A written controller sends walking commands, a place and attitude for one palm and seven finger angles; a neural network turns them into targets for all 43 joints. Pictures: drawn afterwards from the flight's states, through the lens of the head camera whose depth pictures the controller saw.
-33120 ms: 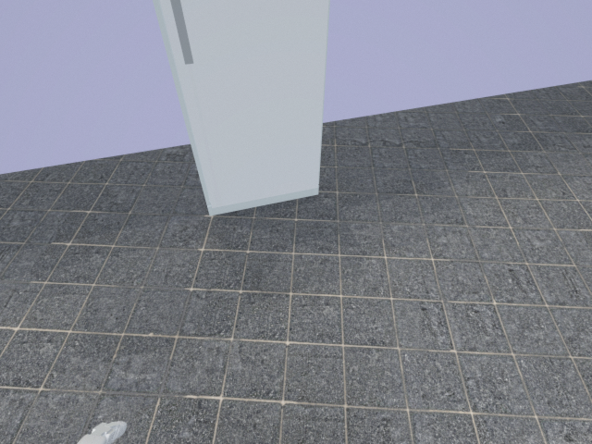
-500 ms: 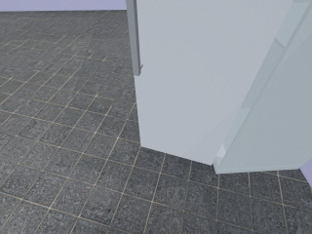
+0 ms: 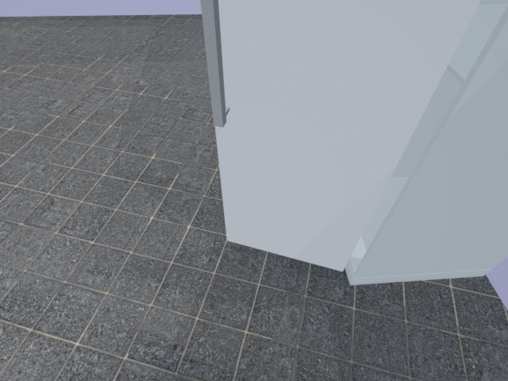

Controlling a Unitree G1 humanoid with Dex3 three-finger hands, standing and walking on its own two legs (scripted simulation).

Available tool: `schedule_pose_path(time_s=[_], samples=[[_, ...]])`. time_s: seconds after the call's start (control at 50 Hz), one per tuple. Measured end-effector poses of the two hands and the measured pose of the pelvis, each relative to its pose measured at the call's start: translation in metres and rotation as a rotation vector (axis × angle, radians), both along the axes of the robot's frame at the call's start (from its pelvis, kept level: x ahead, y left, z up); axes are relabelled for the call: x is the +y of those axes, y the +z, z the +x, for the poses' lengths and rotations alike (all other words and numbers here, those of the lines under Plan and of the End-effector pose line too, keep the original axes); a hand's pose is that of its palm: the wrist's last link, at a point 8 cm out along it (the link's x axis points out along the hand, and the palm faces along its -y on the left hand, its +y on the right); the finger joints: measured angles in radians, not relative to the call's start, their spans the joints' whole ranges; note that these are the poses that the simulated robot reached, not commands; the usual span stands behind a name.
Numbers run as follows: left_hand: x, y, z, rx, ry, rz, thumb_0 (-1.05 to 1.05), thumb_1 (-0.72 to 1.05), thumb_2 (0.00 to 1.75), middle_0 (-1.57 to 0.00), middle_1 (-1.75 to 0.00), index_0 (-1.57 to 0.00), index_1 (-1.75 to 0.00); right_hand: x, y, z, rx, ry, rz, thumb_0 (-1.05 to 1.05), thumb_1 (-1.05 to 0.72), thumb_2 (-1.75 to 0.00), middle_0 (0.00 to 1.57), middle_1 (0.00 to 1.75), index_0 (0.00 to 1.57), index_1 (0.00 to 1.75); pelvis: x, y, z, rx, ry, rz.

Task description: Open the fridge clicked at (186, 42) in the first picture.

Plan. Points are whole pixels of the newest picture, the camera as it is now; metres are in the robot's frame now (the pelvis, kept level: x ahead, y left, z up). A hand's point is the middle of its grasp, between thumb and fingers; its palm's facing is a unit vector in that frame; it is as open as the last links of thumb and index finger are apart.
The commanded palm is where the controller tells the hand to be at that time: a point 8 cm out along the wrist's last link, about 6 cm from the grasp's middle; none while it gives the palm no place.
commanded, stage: look to check the result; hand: left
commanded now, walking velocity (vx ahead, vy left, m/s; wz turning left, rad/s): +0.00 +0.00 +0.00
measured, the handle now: (218, 60) +0.72 +0.12 +0.15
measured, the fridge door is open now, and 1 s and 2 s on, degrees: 69 69 69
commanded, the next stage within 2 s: stand and wait in 0.30 s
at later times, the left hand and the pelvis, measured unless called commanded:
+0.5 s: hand out of the picture +0.03 +0.17 -0.18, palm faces +0.00 -0.98 -0.19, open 7.4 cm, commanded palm none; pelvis +0.01 +0.00 +0.00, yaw +0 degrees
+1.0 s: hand out of the picture +0.02 +0.17 -0.18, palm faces +0.00 -0.98 -0.17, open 7.4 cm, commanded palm none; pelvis +0.02 +0.00 +0.00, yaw +0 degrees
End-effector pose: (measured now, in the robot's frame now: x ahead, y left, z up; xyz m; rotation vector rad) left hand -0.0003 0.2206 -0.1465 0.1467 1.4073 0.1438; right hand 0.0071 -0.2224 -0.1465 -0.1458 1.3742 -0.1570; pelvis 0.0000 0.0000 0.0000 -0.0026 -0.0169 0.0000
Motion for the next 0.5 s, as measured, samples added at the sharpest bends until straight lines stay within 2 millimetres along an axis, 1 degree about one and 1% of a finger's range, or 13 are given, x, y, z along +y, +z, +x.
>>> schedule_pose_path(time_s=[0.28, 0.5], samples=[[-0.001, 0.001, 0.02, -0.028, -0.017, 0.004, 0.01, 0.91, 0.9, -0.2, -0.3, -0.2, -0.3, -0.002, 0.001, -0.001, 0.023, -0.008, 0.001, 0.0, -0.9, -0.9, 0.2, 0.3, 0.2, 0.3, -0.003, 0.001, 0.007, -0.003, -0.002, 0.0], [-0.002, 0.001, 0.022, -0.017, -0.019, 0.0, 0.01, 0.91, 0.9, -0.2, -0.3, -0.2, -0.3, -0.001, 0.001, -0.004, 0.045, -0.013, 0.002, 0.0, -0.9, -0.9, 0.2, 0.3, 0.2, 0.3, -0.003, 0.002, 0.011, -0.001, -0.003, -0.001]])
